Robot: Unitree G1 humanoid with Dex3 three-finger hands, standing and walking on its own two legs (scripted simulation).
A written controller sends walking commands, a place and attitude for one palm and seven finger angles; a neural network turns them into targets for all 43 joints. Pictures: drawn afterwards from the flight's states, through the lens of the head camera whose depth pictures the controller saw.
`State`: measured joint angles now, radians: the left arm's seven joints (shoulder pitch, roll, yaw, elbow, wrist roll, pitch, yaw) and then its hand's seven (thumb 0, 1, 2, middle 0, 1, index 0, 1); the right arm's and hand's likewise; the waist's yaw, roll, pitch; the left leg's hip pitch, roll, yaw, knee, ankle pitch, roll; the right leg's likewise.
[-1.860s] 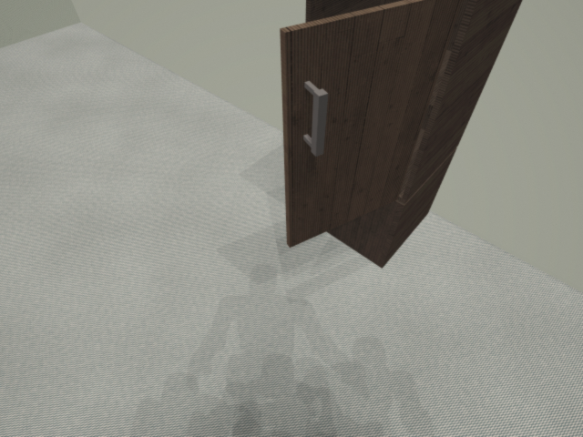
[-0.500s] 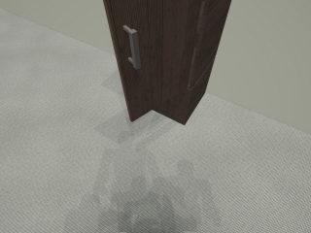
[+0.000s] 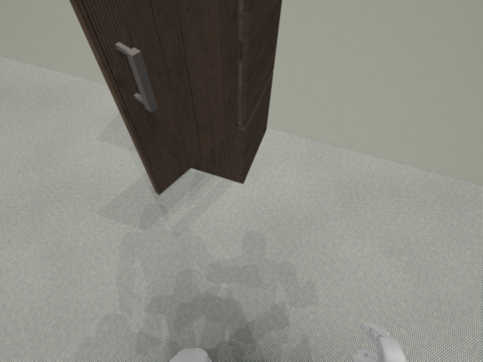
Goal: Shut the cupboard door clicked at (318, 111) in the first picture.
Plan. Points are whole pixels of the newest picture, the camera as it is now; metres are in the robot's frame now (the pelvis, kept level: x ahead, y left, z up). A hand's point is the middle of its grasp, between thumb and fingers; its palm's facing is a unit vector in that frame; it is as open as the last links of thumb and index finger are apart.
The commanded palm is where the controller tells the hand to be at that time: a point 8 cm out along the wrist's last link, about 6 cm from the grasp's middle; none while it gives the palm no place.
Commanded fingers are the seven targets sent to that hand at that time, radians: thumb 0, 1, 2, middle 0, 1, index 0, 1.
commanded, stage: walk to a spot facing it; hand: left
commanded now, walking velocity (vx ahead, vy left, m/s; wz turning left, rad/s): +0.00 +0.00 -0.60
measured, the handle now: (137, 78) +0.59 +0.28 +0.09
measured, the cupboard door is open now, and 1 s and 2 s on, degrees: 70 70 70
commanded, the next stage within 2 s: turn to face it in 1.92 s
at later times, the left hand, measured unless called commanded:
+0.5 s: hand (172, 328) +0.18 +0.15 -0.16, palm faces -0.32 -0.90 -0.29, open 7.4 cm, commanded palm none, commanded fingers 0.00 0.90 0.90 -0.20 -0.30 -0.20 -0.30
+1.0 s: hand (235, 284) +0.27 +0.04 -0.16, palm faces -0.62 -0.76 -0.20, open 7.4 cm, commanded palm none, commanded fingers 0.00 0.90 0.90 -0.20 -0.30 -0.20 -0.30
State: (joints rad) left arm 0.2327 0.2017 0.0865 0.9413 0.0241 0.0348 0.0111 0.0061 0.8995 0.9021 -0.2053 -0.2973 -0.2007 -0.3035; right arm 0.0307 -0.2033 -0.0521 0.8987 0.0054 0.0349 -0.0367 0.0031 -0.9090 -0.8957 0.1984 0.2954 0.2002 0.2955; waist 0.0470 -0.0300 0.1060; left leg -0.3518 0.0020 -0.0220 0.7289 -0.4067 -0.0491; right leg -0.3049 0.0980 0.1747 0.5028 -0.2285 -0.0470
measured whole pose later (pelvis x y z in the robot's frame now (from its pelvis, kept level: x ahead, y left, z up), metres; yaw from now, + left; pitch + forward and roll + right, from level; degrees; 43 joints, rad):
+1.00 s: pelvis +0.05 -0.04 -0.01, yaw -38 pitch +2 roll -2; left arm 0.11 0.23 0.08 0.90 0.03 0.04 -0.07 0.01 0.90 0.90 -0.20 -0.30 -0.19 -0.30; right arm 0.32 -0.21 -0.03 0.93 -0.04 -0.01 -0.01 0.00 -0.90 -0.90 0.20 0.30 0.21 0.30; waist -0.04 0.04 0.09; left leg -0.17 0.19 0.23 0.56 -0.40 -0.06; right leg -0.34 -0.03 -0.12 0.64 -0.40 0.00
